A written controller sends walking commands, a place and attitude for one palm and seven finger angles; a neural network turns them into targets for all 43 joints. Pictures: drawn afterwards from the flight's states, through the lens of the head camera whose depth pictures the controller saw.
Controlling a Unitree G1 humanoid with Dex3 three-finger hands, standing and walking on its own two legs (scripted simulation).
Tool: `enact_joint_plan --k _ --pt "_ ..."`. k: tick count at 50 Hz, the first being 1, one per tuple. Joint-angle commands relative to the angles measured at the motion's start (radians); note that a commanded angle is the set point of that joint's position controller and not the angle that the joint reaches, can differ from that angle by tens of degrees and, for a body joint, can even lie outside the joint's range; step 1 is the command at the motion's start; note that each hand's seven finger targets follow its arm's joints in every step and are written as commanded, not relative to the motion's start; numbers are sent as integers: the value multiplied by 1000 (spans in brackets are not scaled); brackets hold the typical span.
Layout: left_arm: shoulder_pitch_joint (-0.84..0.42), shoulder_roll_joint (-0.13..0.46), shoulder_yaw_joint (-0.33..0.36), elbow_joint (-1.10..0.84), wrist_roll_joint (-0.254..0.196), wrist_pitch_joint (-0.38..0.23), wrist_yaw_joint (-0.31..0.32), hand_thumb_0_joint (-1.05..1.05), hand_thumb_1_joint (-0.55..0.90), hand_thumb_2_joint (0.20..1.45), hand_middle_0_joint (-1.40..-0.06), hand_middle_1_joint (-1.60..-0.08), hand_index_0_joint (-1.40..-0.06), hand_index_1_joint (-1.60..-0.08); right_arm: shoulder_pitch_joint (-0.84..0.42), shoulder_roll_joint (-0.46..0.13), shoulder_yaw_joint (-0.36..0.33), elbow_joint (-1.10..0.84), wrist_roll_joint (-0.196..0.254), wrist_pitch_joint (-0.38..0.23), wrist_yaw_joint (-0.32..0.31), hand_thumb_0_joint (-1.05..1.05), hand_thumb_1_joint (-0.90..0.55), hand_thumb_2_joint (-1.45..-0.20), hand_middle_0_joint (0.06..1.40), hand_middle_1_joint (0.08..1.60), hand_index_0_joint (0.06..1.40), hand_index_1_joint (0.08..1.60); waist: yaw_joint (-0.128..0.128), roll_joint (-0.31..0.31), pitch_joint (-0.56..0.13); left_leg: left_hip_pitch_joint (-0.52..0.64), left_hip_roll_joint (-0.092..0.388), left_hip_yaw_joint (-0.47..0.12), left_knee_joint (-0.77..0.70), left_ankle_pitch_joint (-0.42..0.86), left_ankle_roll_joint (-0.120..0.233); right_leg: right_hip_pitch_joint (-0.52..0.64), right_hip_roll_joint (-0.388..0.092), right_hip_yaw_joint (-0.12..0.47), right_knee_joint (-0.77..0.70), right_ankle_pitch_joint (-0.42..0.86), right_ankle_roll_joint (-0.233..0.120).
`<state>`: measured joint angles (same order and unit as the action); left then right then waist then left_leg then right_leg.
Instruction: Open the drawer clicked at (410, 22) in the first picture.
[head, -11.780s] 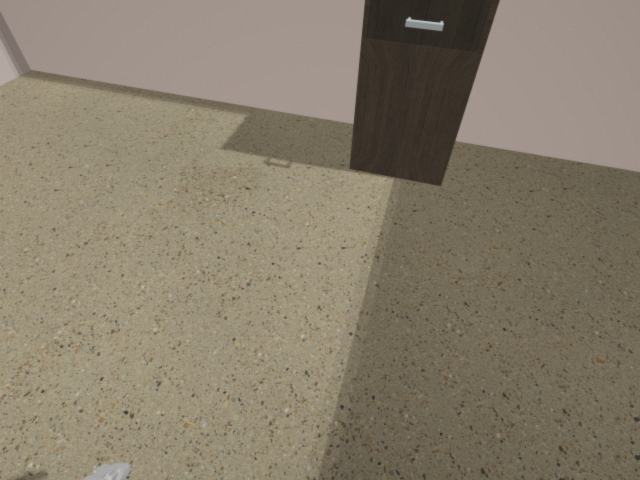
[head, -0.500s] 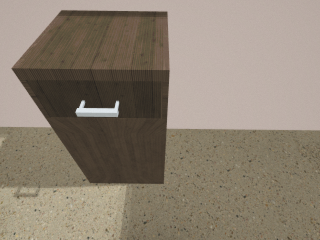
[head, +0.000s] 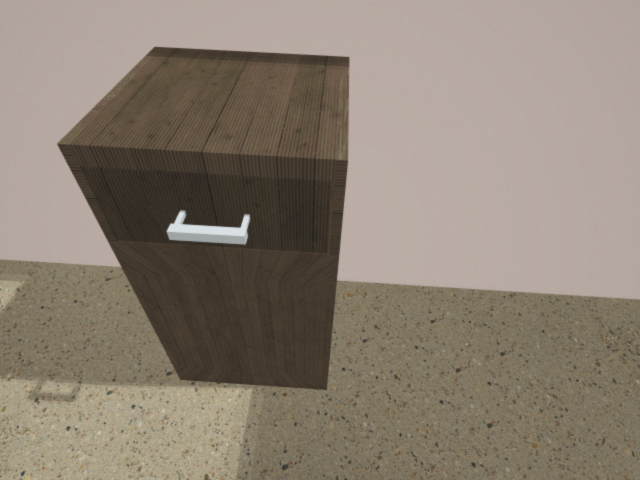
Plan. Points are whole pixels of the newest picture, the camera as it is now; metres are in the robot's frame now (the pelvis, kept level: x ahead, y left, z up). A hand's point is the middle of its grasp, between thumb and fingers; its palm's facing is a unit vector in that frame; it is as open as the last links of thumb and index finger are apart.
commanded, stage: come to a stop and stand still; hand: left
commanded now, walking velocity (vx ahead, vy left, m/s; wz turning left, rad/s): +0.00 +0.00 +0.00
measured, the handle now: (211, 225) +0.54 +0.23 -0.02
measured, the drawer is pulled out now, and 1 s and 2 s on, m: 0.00 0.00 0.00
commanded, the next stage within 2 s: look again from close up in 0.78 s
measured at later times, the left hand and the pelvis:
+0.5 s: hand out of the picture -0.02 +0.18 -0.18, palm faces +0.03 -0.99 -0.14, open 7.4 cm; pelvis +0.00 +0.02 +0.00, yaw -1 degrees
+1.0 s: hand out of the picture -0.02 +0.19 -0.18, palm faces +0.02 -0.99 -0.13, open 7.4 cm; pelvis +0.00 +0.04 +0.00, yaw -2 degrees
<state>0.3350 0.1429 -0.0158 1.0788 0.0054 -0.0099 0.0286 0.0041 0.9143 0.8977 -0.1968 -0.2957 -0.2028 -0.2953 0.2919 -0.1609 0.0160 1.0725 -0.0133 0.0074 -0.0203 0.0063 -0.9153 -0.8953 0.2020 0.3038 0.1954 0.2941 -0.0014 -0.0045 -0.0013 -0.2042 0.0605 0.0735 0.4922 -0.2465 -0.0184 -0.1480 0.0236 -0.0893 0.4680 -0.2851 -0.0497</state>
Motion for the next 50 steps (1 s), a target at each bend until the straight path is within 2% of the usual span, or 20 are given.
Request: enact_joint_plan --k 1,4,5,6,8,21,25,27,35,50 --pt "51 100 19 -32 5 -22 10 0 900 900 -200 -300 -200 -300 64 -77 -14 -15 -2 -19 -5 0 -900 -900 200 300 200 300 -14 -2 86 0 42 -61 -91 63 42 -98 -121 152 -146 75 2" --pt "65 92 18 -26 4 -21 9 0 900 900 -200 -300 -200 -300 59 -76 -12 -8 -2 -21 -5 0 -900 -900 200 300 200 300 -6 17 94 -15 44 -65 -104 42 44 -94 -121 149 -148 53 3" --pt "70 92 18 -22 4 -21 9 0 900 900 -200 -300 -200 -300 59 -75 -10 -6 -1 -22 -5 0 -900 -900 200 300 200 300 -5 0 99 -17 42 -65 -106 42 44 -94 -123 149 -150 54 4" --pt "72 89 17 -21 4 -21 10 0 900 900 -200 -300 -200 -300 66 -72 -11 -2 0 -23 -6 0 -900 -900 200 300 200 300 -7 14 93 -12 45 -68 -112 49 44 -90 -119 147 -148 61 4" --pt "82 83 16 -15 4 -21 10 0 900 900 -200 -300 -200 -300 67 -70 -10 4 -1 -24 -6 0 -900 -900 200 300 200 300 -2 2 92 -16 46 -67 -113 52 46 -85 -121 143 -145 71 5" --pt "106 57 13 2 6 -17 14 0 900 900 -200 -300 -200 -300 97 -54 -10 32 1 -28 -7 0 -900 -900 200 300 200 300 3 16 108 -36 57 -80 -156 15 53 -82 -115 125 -123 72 11" --pt "109 53 12 5 6 -18 15 0 900 900 -200 -300 -200 -300 98 -49 -12 33 1 -29 -7 0 -900 -900 200 300 200 300 3 0 106 -35 56 -78 -158 11 55 -82 -116 128 -122 80 11" --pt "109 49 14 2 8 -16 15 0 900 900 -200 -300 -200 -300 102 -48 -12 33 0 -30 -7 0 -900 -900 200 300 200 300 4 16 111 -43 58 -84 -170 -4 57 -82 -114 123 -116 77 13" --pt "115 42 15 7 9 -18 16 0 900 900 -200 -300 -200 -300 101 -46 -14 35 1 -36 -8 0 -900 -900 200 300 200 300 5 0 85 -14 61 -78 -167 53 62 -69 -118 119 -107 126 18" --pt "122 38 14 17 10 -18 17 0 900 900 -200 -300 -200 -300 99 -43 -15 42 3 -38 -10 0 -900 -900 200 300 200 300 4 8 93 8 61 -72 -176 83 63 -68 -122 119 -118 147 23"
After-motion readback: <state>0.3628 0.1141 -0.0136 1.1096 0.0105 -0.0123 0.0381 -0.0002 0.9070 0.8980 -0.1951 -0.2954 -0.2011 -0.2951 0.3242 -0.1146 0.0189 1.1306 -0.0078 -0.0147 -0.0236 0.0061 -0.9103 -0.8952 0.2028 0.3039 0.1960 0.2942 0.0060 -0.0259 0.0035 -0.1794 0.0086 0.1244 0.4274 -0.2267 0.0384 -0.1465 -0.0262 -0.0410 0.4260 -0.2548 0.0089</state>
